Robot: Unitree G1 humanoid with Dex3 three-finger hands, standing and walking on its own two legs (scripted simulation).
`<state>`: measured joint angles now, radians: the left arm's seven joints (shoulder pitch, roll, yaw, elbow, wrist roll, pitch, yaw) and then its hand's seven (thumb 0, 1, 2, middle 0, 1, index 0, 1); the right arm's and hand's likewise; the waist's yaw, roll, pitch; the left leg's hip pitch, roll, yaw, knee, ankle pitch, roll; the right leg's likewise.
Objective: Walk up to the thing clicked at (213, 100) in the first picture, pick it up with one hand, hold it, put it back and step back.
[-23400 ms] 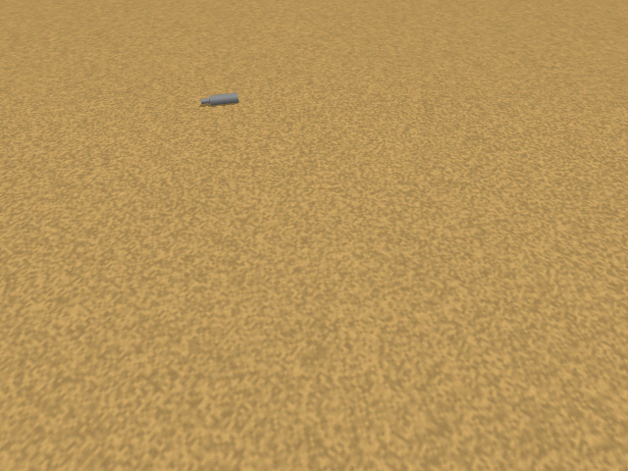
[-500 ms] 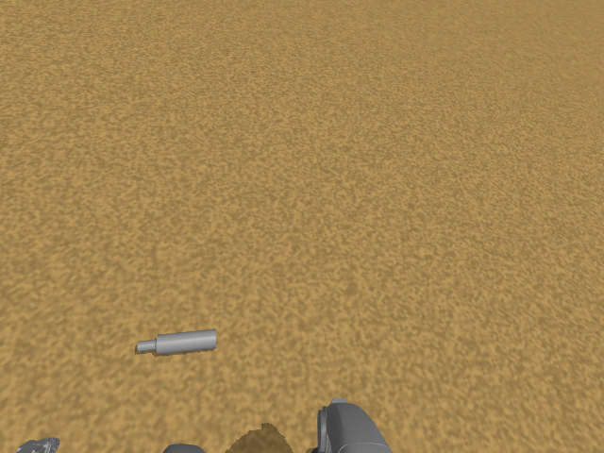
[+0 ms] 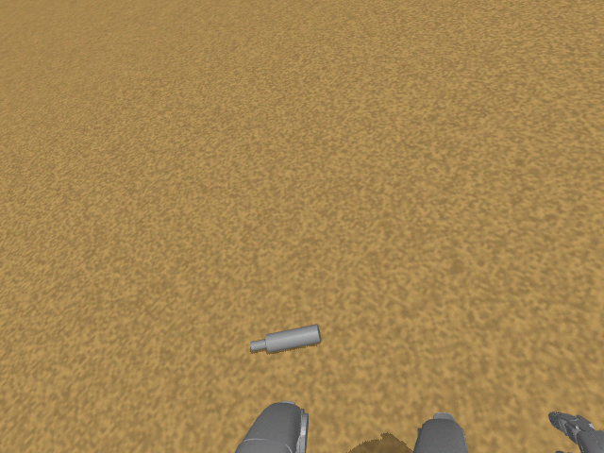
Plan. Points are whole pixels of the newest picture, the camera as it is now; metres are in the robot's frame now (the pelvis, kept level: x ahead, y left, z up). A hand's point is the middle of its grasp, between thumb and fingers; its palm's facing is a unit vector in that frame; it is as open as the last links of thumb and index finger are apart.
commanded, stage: walk up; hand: left
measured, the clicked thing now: (285, 339) +0.50 +0.26 -0.69
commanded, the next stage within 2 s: stand in 1.24 s
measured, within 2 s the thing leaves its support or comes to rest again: neither
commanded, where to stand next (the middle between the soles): +0.12 +0.01 m, yaw -1 degrees
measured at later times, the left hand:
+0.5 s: hand (150, 444) +0.15 +0.31 -0.16, palm faces -0.08 -0.96 -0.27, open 7.4 cm
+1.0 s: hand (134, 434) +0.15 +0.27 -0.05, palm faces -0.05 -0.79 -0.61, open 7.4 cm
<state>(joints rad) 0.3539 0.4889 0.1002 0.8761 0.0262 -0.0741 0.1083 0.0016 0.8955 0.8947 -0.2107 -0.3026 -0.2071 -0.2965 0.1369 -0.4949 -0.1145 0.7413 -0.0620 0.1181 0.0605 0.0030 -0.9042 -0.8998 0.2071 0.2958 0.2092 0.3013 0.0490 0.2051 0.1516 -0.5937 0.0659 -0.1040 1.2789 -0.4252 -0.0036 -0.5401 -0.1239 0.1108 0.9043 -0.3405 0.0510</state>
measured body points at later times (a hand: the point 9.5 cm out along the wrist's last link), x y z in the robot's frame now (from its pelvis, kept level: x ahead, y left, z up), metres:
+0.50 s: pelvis +0.02 +0.04 +0.02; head +0.07 +0.13 +0.46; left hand +0.15 +0.36 -0.14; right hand -0.05 -0.33 +0.00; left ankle +0.00 +0.22 -0.68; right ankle +0.10 -0.14 -0.60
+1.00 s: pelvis +0.06 -0.04 +0.04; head +0.12 -0.12 +0.47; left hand +0.15 +0.31 -0.01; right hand +0.14 -0.35 -0.13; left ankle +0.17 +0.14 -0.59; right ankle +0.08 -0.17 -0.68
